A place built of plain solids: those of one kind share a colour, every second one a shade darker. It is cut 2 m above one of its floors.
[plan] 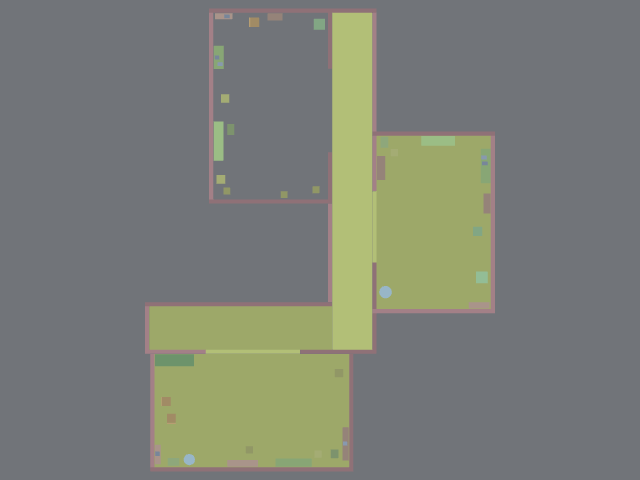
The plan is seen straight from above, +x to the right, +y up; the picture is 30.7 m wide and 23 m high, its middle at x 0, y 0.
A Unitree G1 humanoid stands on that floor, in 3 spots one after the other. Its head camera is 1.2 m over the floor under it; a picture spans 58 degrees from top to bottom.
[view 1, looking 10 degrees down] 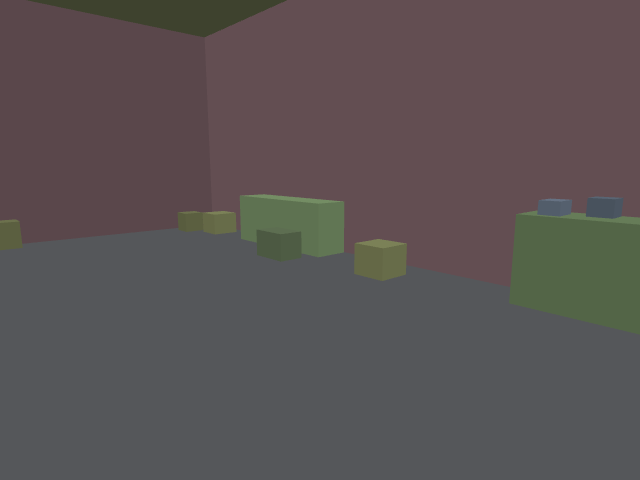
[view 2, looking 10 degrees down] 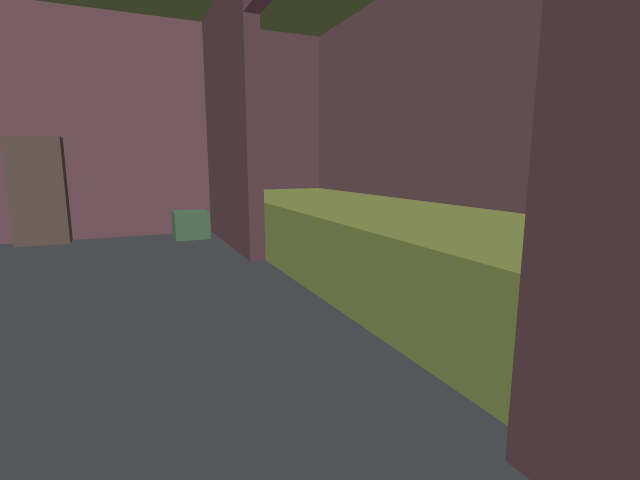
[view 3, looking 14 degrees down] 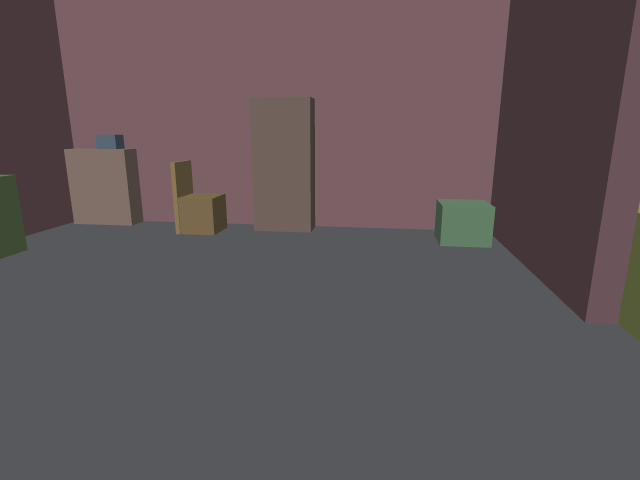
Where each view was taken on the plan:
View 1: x -0.96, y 9.78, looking -132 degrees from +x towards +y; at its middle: sideboard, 5.61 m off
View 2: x -0.96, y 3.06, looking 66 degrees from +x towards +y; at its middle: floor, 3.85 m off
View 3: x -0.96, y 5.39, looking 98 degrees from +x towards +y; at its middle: ground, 4.96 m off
